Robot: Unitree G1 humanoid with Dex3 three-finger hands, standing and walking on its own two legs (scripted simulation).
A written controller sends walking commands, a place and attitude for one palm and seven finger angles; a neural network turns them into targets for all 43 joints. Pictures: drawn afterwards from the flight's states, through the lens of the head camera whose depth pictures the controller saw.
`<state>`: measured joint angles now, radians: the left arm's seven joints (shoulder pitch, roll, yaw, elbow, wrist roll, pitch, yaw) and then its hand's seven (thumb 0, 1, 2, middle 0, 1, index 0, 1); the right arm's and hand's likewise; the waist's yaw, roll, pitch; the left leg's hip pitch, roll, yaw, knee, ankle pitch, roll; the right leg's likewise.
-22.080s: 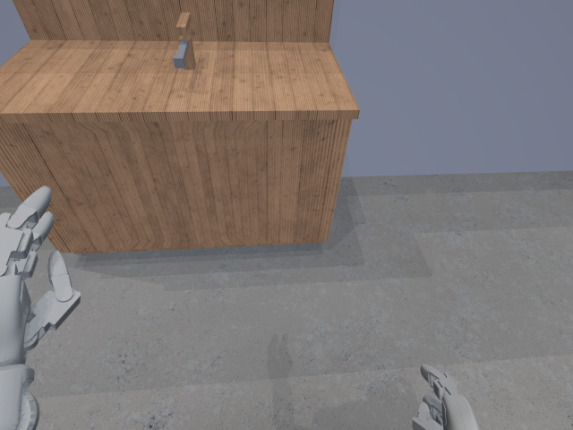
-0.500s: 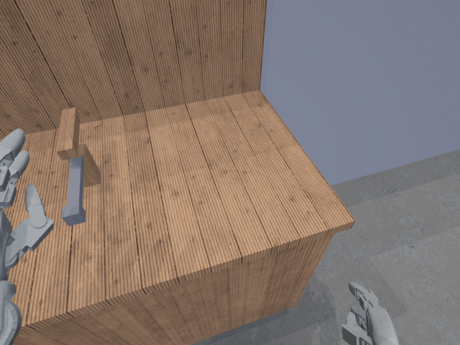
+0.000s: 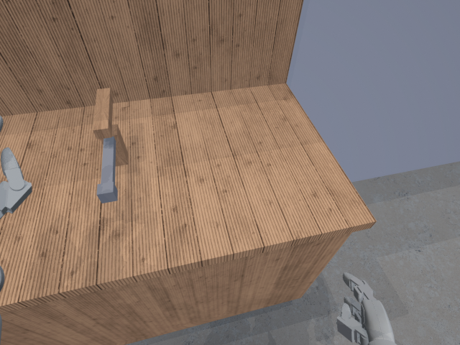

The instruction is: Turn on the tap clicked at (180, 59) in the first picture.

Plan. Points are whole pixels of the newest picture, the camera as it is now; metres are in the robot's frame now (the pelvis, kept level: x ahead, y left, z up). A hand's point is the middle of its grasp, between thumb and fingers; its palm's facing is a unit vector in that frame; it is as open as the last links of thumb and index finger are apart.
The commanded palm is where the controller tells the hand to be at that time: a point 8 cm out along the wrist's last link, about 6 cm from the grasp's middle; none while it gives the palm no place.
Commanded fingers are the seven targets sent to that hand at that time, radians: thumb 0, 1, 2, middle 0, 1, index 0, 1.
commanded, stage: come to a stop and stand still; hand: left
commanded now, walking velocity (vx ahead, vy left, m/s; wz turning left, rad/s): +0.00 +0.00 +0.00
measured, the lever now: (107, 192) +0.33 +0.28 +0.05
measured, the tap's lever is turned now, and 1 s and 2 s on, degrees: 0 0 0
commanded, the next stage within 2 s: look again from close up in 1.36 s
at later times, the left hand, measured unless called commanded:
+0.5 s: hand out of the picture +0.19 +0.31 +0.17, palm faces +0.44 -0.81 -0.38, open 7.4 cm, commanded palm +0.14 +0.34 +0.18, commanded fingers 0.00 0.90 0.90 -0.20 -0.30 -0.20 -0.30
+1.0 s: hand (47, 199) +0.24 +0.29 +0.15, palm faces +0.38 -0.83 -0.40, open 7.4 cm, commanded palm +0.18 +0.32 +0.18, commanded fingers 0.00 0.90 0.90 -0.20 -0.30 -0.20 -0.30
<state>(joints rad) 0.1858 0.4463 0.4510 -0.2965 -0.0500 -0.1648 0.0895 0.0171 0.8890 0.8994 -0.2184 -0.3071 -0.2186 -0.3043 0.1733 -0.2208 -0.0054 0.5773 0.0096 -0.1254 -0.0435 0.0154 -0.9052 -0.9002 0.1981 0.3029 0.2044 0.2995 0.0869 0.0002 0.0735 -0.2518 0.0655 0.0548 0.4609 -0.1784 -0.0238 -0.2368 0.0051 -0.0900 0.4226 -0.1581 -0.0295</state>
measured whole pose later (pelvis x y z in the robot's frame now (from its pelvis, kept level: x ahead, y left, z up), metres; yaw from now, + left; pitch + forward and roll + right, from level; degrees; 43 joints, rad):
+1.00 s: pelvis +0.03 +0.04 +0.00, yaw +2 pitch +0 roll -1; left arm 0.42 0.37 0.37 -0.45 -0.03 -0.23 0.08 0.02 0.89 0.90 -0.21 -0.31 -0.21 -0.30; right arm 0.19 -0.20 0.01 0.59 0.01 -0.16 -0.03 0.02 -0.90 -0.90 0.20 0.30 0.20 0.30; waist 0.02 -0.03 0.07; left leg -0.25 0.00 0.03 0.45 -0.21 0.03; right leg -0.21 0.01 0.01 0.38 -0.18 0.02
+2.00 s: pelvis +0.02 +0.03 +0.00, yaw +2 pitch -1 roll +0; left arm 0.43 0.37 0.36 -0.45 -0.04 -0.21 0.09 0.02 0.89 0.90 -0.21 -0.31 -0.21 -0.30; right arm 0.22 -0.18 0.02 0.58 0.01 -0.12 -0.04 0.02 -0.90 -0.90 0.20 0.30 0.20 0.30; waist 0.02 -0.03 0.05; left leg -0.23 -0.02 0.03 0.41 -0.17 0.03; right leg -0.21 -0.01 0.01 0.40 -0.17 0.01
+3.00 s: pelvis +0.00 -0.02 -0.01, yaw +2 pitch +2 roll -1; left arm 0.55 0.42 0.41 -0.60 -0.09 -0.20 0.08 0.02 0.89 0.90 -0.22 -0.31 -0.22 -0.30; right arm 0.20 -0.20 -0.02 0.55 0.01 -0.10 -0.06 0.02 -0.91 -0.90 0.20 0.30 0.20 0.30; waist 0.00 -0.01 0.06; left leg -0.38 0.07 0.00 0.56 -0.25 -0.03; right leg -0.35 0.08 -0.02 0.50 -0.19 -0.06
